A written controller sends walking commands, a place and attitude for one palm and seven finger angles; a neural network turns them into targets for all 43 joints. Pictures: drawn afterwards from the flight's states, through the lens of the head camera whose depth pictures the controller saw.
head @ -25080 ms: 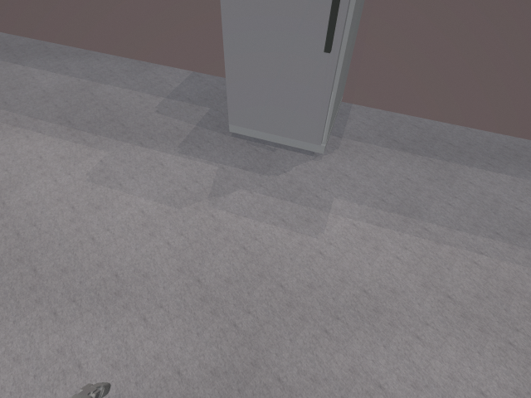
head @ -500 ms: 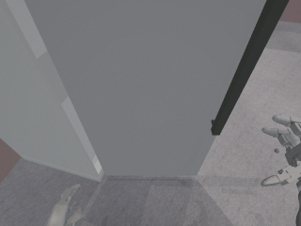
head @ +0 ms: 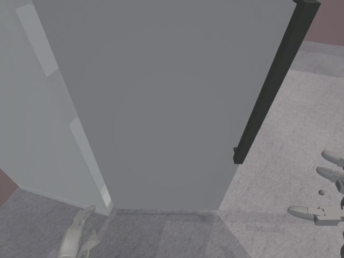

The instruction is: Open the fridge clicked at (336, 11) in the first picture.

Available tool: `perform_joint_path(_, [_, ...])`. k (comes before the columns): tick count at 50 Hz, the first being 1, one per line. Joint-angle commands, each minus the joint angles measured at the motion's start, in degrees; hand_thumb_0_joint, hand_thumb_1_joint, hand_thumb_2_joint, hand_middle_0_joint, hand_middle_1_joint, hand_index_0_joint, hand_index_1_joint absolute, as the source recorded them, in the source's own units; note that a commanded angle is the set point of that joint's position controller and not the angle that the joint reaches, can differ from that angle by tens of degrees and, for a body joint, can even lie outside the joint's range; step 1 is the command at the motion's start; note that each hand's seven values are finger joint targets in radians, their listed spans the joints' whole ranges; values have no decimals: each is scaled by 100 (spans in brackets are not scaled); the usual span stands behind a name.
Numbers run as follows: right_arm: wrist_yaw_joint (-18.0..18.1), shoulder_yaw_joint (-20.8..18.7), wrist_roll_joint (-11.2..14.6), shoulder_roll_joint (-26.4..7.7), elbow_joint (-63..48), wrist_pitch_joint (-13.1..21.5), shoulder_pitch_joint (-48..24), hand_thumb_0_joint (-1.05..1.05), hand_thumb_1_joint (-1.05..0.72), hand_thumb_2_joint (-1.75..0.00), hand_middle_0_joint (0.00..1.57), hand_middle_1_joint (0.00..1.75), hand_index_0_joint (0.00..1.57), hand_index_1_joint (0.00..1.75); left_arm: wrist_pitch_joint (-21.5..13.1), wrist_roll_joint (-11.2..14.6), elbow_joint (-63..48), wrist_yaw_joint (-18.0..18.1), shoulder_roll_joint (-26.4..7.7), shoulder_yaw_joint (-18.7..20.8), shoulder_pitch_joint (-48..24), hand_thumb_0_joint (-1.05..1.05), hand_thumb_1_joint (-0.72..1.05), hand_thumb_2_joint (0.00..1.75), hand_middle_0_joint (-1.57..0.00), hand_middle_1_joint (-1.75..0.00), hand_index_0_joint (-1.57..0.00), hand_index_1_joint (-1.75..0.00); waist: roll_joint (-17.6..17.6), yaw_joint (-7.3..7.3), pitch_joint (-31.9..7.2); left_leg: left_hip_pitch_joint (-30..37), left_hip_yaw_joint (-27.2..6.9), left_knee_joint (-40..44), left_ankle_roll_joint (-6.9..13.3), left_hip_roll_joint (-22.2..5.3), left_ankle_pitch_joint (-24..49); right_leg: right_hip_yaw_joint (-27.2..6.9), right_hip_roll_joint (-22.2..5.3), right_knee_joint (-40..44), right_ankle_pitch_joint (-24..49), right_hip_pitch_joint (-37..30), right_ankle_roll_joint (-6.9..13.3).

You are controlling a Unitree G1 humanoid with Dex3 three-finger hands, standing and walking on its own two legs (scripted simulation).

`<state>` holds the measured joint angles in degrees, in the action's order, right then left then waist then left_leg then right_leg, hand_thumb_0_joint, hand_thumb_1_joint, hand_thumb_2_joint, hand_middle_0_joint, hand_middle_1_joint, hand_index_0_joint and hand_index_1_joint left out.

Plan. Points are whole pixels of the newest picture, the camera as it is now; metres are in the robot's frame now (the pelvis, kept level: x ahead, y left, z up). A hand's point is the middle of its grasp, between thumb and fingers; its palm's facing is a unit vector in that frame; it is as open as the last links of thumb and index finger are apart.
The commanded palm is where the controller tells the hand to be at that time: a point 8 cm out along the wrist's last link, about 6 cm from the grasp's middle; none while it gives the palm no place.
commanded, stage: draw the hand back to the body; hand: right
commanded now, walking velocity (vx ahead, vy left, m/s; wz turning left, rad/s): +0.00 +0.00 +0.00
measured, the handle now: (259, 101) +0.49 -0.22 +0.13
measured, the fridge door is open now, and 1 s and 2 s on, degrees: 74 74 74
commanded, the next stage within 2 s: step back with the hand held close in 0.90 s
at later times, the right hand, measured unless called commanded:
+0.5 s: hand (337, 177) +0.23 -0.28 +0.17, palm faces +0.47 +0.79 -0.39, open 8.9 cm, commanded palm +0.18 -0.31 +0.19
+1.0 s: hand (330, 181) +0.23 -0.26 +0.17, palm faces +0.47 +0.79 -0.39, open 7.4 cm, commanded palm +0.18 -0.28 +0.19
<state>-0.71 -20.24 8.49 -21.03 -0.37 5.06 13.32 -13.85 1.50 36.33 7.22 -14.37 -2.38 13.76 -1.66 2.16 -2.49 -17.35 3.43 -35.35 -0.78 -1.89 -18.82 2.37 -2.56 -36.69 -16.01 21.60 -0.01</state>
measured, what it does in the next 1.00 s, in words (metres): stands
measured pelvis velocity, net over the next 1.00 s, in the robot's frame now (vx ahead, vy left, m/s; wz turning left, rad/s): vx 0.04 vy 0.02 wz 0.01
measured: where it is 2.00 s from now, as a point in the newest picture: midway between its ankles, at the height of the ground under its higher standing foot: outside the picture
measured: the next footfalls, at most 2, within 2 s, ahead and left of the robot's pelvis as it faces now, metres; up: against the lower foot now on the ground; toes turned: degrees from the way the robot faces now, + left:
none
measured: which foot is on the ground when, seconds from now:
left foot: down 0.00-1.00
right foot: down 0.00-1.00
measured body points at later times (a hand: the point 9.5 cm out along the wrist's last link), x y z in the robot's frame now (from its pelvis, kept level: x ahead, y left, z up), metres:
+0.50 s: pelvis +0.04 +0.00 +0.02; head +0.02 +0.02 +0.47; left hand +0.23 +0.21 -0.06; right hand +0.20 -0.32 +0.19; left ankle +0.00 +0.13 -0.73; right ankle +0.04 -0.12 -0.73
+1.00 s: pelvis +0.04 +0.02 +0.02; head +0.02 +0.04 +0.47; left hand +0.23 +0.24 -0.07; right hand +0.20 -0.30 +0.19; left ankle +0.00 +0.13 -0.73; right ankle +0.04 -0.12 -0.73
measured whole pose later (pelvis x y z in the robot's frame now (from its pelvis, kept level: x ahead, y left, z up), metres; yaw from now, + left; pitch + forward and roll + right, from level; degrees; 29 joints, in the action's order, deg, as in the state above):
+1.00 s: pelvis +0.04 +0.02 +0.02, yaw +0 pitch -4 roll +0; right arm 5.5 -20.3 4.5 -19.9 -19.9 2.8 25.4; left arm -6.6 -0.4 37.4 5.8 -13.0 -1.2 11.6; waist -2.8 4.7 0.4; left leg -2.2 3.3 -22.7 0.0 -1.1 -16.4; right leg 3.0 -2.7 -23.4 -13.3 5.9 -1.2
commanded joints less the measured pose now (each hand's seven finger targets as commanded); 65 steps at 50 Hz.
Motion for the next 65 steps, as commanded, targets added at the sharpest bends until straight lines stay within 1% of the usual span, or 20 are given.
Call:
perform_joint_path(1, [692,-468,-312,-1254,-1927,334,-591,0,1,-46,23,83,23,83,-203,-96,-822,27,-672,264,-681,0,90,90,-20,-30,-20,-30,-151,83,-502,191,-91,992,151,181,447,-297,149,1136,242,-992,156])
perform_joint_path(10, [817,-316,-504,-981,-2429,177,-362,0,-32,-62,22,64,22,64,66,-158,-785,-56,-558,229,-806,0,90,90,-20,-30,-20,-30,-389,144,-304,709,-57,1269,167,190,1079,-216,128,1509,1119,-1624,114])
perform_joint_path(12, [792,-311,-472,-881,-2372,123,-36,0,-39,-65,22,60,22,60,104,-174,-795,-85,-521,229,-816,0,90,90,-20,-30,-20,-30,-150,155,-168,867,-26,1318,154,177,1225,-190,110,1540,1286,-1573,123])
perform_joint_path(16, [771,-634,-470,-1143,-2676,89,185,0,-54,-73,21,51,21,51,191,-210,-833,-126,-546,247,-884,0,90,90,-20,-30,-20,-30,-114,241,-248,1022,-35,1424,149,206,1547,-136,133,1544,1580,-1694,131])
perform_joint_path(17, [747,-477,-461,-935,-2756,71,324,0,-57,-74,21,49,21,49,227,-197,-856,-142,-472,239,-873,0,90,90,-20,-30,-20,-30,-251,208,-244,1109,-33,1374,142,163,1692,-83,130,1512,1759,-1726,133])
perform_joint_path(26, [723,-791,-427,-1162,-3492,66,659,0,-90,-90,20,30,20,30,342,-217,-929,-190,-457,292,-944,0,90,90,-20,-30,-20,-30,-105,255,-348,1217,-11,1438,84,179,2297,14,162,1390,2209,-1865,169])
perform_joint_path(32, [699,-641,-403,-916,-3059,27,803,0,-90,-90,20,30,20,30,457,-197,-906,-148,-421,316,-909,0,90,90,-20,-30,-20,-30,90,204,-67,1101,-30,1489,46,133,2073,78,167,1451,1811,-1770,207])
perform_joint_path(36, [723,-779,-425,-1151,-3235,73,612,0,-90,-90,20,30,20,30,446,-215,-891,-112,-456,331,-964,0,90,90,-20,-30,-20,-30,-46,245,-186,1104,-68,1578,38,151,2117,96,205,1434,1776,-1873,230])
perform_joint_path(39, [725,-657,-416,-1010,-3234,85,583,0,-90,-90,20,30,20,30,441,-211,-896,-104,-395,309,-975,0,90,90,-20,-30,-20,-30,-129,222,-120,1116,-71,1568,34,127,1953,96,215,1447,1623,-1856,230])
perform_joint_path(41, [734,-812,-417,-1187,-3216,111,603,0,-90,-90,20,30,20,30,407,-221,-867,-76,-445,335,-1013,0,90,90,-20,-30,-20,-30,71,252,-71,1058,-83,1676,23,154,1977,93,213,1449,1603,-1880,242])
perform_joint_path(42, [726,-704,-385,-1021,-3069,97,737,0,-90,-90,20,30,20,30,418,-213,-870,-83,-396,313,-975,0,90,90,-20,-30,-20,-30,77,232,-2,1131,-78,1607,22,115,1969,86,201,1465,1579,-1801,246])
perform_joint_path(45, [734,-773,-411,-1102,-3200,138,596,0,-90,-90,20,30,20,30,413,-221,-852,-91,-400,307,-992,0,90,90,-20,-30,-20,-30,-173,250,-84,1111,-90,1639,30,131,1968,102,238,1463,1597,-1880,233])
perform_joint_path(46, [723,-833,-396,-1158,-3041,114,705,0,-90,-90,20,30,20,30,403,-224,-829,-79,-432,331,-1016,0,90,90,-20,-30,-20,-30,64,267,28,1068,-97,1737,16,149,1980,99,219,1473,1580,-1860,243])
perform_joint_path(51, [688,-465,-419,-939,-3427,184,234,0,-90,-90,20,30,20,30,360,-225,-863,-92,-426,315,-1075,0,90,90,-20,-30,-20,-30,-156,199,-28,1044,-113,1791,10,147,1811,94,244,1510,1460,-1992,245])
perform_joint_path(52, [788,-1049,-484,-1579,-3604,381,-217,0,-90,-90,20,30,20,30,532,-191,-991,-132,-562,354,-1091,0,90,90,-20,-30,-20,-30,60,-35,394,449,-461,2094,-52,-221,2378,117,81,1047,1278,-1527,287])
perform_joint_path(54, [735,-670,-509,-1058,-2990,398,683,0,-90,-90,20,30,20,30,756,-211,-991,-170,-402,346,-1025,0,90,90,-20,-30,-20,-30,829,-24,160,551,-464,1936,-71,-499,3029,61,152,701,1248,-1283,272])
perform_joint_path(56, [756,-789,-519,-1151,-3247,470,984,0,-90,-90,20,30,20,30,905,-194,-1089,-168,-424,395,-1042,0,90,90,-20,-30,-20,-30,467,-32,-260,768,-404,1664,-65,-545,3613,88,154,705,1514,-1278,257])
perform_joint_path(58, [795,-876,-494,-1191,-3523,506,1256,0,-90,-90,20,30,20,30,1047,-172,-1204,-161,-450,421,-955,0,90,90,-20,-30,-20,-30,58,-68,-605,963,-270,1372,-8,-426,3465,3,56,870,2189,-1334,239])
perform_joint_path(61, [835,-1092,-441,-1371,-3761,530,1565,0,-90,-90,20,30,20,30,1176,-144,-1347,-128,-482,461,-975,0,90,90,-20,-30,-20,-30,26,-72,-809,916,-227,1253,-36,-246,3393,-34,-27,943,2714,-1489,229])
perform_joint_path(65, [885,-1059,-427,-1353,-3822,557,1517,0,-90,-90,20,30,20,30,1250,-121,-1460,-103,-518,467,-891,0,90,90,-20,-30,-20,-30,3,-99,-723,880,-183,1155,-61,-79,2810,-181,-140,1153,2565,-1238,230])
